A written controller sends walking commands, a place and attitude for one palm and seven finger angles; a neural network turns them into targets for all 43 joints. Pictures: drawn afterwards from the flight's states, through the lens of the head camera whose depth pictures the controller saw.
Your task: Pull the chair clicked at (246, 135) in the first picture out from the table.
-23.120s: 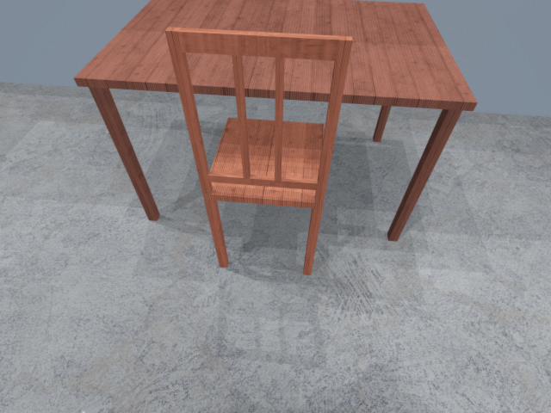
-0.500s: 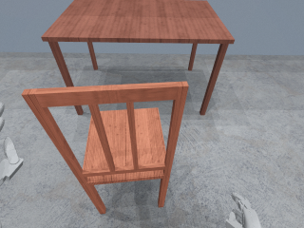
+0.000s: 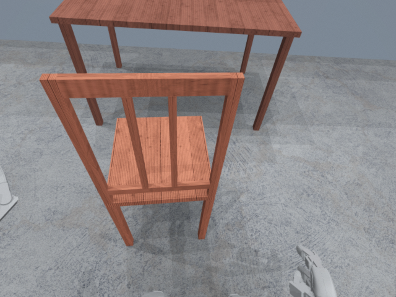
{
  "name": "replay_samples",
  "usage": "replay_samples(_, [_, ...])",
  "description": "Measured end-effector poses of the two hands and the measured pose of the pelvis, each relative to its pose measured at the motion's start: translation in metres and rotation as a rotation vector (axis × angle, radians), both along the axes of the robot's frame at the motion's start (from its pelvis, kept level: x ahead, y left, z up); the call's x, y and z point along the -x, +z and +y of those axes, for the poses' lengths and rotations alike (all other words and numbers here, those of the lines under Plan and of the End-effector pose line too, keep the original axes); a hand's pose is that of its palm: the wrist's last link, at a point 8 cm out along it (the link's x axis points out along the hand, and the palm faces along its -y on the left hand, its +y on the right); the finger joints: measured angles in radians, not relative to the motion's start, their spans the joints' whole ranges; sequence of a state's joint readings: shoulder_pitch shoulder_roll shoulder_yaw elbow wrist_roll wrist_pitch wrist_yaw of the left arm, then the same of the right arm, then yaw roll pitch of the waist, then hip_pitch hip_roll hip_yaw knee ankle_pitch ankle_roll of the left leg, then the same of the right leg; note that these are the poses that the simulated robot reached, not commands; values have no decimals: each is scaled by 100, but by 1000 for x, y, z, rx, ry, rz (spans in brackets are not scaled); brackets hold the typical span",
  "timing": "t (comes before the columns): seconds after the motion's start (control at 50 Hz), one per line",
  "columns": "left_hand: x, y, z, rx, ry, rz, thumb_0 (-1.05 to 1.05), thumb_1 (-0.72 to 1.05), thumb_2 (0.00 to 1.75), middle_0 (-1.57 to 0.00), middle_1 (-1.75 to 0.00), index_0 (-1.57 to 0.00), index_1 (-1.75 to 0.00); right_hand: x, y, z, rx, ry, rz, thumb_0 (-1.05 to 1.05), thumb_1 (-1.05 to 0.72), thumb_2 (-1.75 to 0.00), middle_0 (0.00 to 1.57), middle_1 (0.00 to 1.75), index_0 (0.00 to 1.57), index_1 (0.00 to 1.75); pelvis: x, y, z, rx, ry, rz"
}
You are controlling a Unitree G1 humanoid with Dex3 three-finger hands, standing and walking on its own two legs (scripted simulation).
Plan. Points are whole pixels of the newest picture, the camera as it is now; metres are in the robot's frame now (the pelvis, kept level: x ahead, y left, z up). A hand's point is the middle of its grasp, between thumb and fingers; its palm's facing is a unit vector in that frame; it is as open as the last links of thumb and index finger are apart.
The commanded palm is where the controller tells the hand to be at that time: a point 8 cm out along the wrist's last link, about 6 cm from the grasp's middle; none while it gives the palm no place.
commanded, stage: stop stepping back and stand still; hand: left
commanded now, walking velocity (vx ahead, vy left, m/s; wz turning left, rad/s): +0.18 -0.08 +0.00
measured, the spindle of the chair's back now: (137, 150) +0.46 +0.18 -0.03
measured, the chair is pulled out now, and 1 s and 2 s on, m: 0.59 0.59 0.59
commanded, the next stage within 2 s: let the arm hang, fingers relaxed in 1.10 s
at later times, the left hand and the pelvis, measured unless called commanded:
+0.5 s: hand out of the picture +0.14 +0.25 +0.17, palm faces +0.44 -0.78 -0.44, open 7.4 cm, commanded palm +0.08 +0.29 +0.19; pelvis -0.06 -0.02 +0.01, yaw +1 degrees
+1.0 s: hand (11, 237) +0.16 +0.25 +0.17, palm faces +0.41 -0.80 -0.44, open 7.4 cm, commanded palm +0.10 +0.28 +0.19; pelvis -0.04 -0.02 +0.01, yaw +0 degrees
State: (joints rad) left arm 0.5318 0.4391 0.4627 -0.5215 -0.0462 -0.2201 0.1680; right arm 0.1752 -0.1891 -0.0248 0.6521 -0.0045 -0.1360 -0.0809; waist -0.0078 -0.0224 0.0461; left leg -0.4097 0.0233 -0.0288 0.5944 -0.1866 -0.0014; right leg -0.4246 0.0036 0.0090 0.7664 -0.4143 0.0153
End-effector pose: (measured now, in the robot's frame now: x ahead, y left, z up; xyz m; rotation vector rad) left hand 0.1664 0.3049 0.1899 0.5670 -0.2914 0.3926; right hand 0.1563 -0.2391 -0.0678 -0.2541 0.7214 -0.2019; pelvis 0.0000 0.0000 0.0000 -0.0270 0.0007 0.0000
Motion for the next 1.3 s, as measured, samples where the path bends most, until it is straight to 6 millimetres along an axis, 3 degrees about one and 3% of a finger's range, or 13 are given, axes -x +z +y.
replay_samples(0.18, [47,15,-36,-47,-68,18,1,89,90,-21,-30,-22,-30,43,-5,-3,-72,30,-11,1,-90,-90,20,30,21,30,42,2,-20,26,-6,-16])
replay_samples(0.3, [66,9,-26,17,20,20,1,89,90,-22,-30,-22,-30,82,-10,-24,-47,-32,50,1,-90,-90,20,30,21,30,46,6,-20,-13,-10,-15])
replay_samples(0.44, [69,-9,-13,74,52,35,1,89,90,-21,-30,-21,-30,104,-1,-31,-7,-68,46,1,-91,-90,20,30,21,30,57,8,-14,-14,4,-28])
replay_samples(0.64, [75,6,-23,13,25,7,1,89,90,-21,-30,-22,-30,84,0,-14,-57,-3,12,1,-91,-90,20,30,21,30,56,10,-20,-2,8,-27])
replay_samples(0.92, [49,-4,-24,69,15,62,1,89,90,-21,-30,-21,-30,40,12,-10,-54,17,-24,1,-90,-90,20,30,21,30,40,14,-18,-8,-1,-26])
replay_samples(1.2, [44,-4,-17,70,19,77,1,89,90,-21,-30,-22,-30,36,13,-9,-45,2,5,1,-91,-90,20,30,21,30,32,15,-14,-7,0,-24])
replay_samples(1.24, [37,-30,-14,69,7,172,1,89,90,-21,-30,-21,-30,37,3,-9,-62,44,23,1,-91,-90,20,30,20,30,35,12,-12,-8,13,-6])
replay_samples(1.3, [29,-119,-11,227,57,515,0,90,90,-20,-30,-20,-30,45,-21,-10,-79,75,117,1,-91,-90,20,30,20,30,40,7,-7,-17,23,11])
